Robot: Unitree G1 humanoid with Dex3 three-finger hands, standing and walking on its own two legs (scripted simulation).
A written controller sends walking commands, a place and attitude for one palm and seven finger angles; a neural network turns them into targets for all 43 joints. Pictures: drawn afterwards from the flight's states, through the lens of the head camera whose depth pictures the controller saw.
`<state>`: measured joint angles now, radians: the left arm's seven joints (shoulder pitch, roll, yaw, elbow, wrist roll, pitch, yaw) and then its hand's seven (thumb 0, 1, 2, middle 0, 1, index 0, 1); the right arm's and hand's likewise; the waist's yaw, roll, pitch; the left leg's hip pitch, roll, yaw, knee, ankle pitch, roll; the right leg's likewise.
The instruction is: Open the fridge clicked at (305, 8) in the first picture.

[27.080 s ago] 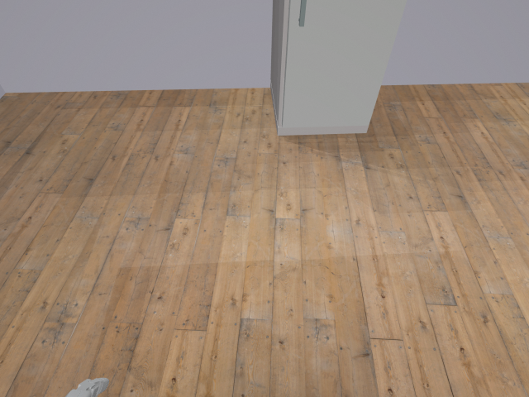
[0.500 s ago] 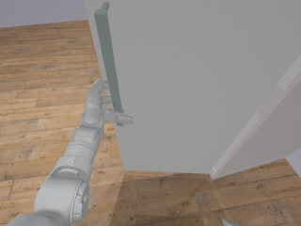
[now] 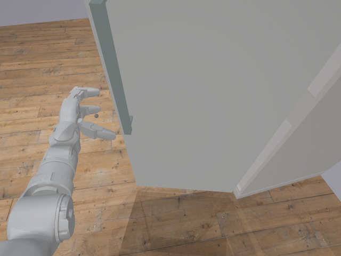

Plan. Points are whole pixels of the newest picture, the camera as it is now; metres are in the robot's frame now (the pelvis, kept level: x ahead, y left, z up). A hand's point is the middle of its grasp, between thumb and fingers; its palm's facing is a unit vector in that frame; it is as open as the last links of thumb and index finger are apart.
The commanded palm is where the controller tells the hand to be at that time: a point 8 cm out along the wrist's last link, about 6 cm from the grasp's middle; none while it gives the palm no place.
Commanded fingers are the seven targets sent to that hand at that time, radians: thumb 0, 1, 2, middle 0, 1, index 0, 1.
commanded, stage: slip the hand off the handle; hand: left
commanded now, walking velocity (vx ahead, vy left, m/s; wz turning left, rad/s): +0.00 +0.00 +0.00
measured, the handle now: (119, 80) +0.51 +0.13 +0.13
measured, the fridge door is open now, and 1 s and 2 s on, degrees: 71 71 71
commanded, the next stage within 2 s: draw the hand back to the body in 0.86 s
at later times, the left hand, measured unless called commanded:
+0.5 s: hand (84, 136) +0.39 +0.21 +0.05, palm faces +0.09 -0.98 -0.15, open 14.7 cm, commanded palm +0.35 +0.26 +0.08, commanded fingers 0.00 -0.55 0.20 -0.25 -1.15 -0.25 -1.15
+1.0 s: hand (79, 163) +0.31 +0.20 +0.06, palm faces +0.12 -0.98 -0.18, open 14.7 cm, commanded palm +0.29 +0.25 +0.08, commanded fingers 0.00 -0.55 0.20 -0.25 -1.15 -0.25 -1.15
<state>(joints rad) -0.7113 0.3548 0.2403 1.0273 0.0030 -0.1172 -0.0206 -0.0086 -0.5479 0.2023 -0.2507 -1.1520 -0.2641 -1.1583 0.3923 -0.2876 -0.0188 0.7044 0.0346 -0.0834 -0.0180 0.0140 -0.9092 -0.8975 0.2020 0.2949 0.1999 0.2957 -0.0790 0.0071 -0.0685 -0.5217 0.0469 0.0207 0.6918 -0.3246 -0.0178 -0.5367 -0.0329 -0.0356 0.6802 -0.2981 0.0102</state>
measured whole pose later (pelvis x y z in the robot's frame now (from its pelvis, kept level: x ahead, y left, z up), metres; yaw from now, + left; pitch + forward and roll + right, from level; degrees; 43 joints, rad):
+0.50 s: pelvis +0.01 +0.02 +0.00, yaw -1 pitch +8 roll -1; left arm -0.39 0.28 0.21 0.69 -0.04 -0.08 -0.07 -0.01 -0.55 0.20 -0.25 -1.15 -0.25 -1.15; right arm 0.36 -0.26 0.00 0.63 0.04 -0.08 -0.01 0.02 -0.91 -0.90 0.20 0.30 0.20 0.30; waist -0.04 0.02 -0.10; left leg -0.49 0.03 0.04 0.72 -0.36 0.01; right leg -0.50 -0.05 -0.01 0.68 -0.31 0.04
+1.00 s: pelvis +0.01 +0.01 +0.00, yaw +2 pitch +3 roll +0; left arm -0.09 0.24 0.11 0.27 -0.06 0.05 -0.05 -0.01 -0.55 0.20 -0.25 -1.15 -0.25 -1.15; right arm 0.24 -0.25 0.04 0.61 0.03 -0.15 -0.06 0.02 -0.91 -0.90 0.20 0.30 0.20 0.30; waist 0.02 0.03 -0.07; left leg -0.39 0.03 0.00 0.68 -0.35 -0.01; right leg -0.39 -0.05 -0.05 0.67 -0.33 0.02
